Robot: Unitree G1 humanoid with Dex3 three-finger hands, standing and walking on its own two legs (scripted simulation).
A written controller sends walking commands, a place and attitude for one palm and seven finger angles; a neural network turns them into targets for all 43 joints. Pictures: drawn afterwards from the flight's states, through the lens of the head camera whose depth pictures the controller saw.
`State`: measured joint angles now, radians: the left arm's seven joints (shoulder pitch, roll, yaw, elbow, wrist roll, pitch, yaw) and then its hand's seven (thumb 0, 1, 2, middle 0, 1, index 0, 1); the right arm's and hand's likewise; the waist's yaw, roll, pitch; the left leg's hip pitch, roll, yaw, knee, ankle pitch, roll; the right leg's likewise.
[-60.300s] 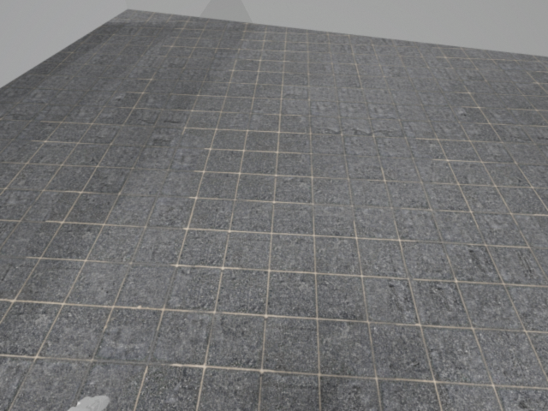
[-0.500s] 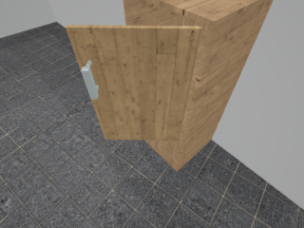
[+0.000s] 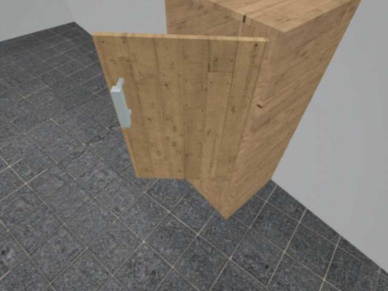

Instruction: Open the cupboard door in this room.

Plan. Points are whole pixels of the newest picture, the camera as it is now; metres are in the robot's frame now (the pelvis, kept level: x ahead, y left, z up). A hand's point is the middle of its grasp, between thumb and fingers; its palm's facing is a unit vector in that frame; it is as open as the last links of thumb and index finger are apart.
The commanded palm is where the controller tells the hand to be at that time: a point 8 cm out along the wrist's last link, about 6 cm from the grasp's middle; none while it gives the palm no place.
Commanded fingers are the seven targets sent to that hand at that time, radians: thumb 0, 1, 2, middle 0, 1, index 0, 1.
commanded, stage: look again from close up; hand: left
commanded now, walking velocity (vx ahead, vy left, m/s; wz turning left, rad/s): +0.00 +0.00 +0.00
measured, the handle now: (123, 103) +0.55 +0.23 +0.06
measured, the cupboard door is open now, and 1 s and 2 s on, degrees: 47 47 47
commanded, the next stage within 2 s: raise the hand with hooked fingers in 0.44 s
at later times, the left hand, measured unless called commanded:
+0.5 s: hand out of the picture +0.04 +0.18 -0.17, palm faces +0.01 -0.97 -0.22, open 7.4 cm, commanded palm none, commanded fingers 0.00 0.90 0.90 -0.20 -0.30 -0.20 -0.30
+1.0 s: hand (104, 279) +0.15 +0.19 -0.05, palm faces +0.11 -0.99 -0.02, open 8.9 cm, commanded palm +0.15 +0.25 -0.03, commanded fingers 0.00 0.34 0.66 -0.24 -0.66 -0.24 -0.66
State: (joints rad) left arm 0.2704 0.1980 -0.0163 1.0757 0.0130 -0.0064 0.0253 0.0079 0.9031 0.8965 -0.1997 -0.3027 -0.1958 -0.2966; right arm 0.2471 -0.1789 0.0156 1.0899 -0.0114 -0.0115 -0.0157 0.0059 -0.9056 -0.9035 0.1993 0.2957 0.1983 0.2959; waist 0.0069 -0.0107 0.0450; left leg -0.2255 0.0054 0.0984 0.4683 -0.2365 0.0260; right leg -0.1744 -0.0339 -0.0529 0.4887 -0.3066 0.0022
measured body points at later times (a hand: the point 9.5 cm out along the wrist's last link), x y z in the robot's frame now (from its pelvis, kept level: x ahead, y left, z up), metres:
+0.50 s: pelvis +0.02 -0.01 +0.00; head +0.03 +0.00 +0.45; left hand +0.04 +0.24 -0.15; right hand +0.06 -0.25 -0.15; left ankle +0.01 +0.10 -0.74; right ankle -0.03 -0.12 -0.74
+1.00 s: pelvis -0.04 -0.04 -0.08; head +0.01 -0.03 +0.36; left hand +0.14 +0.24 -0.04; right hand +0.20 -0.28 -0.13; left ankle +0.01 +0.10 -0.74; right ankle -0.03 -0.12 -0.74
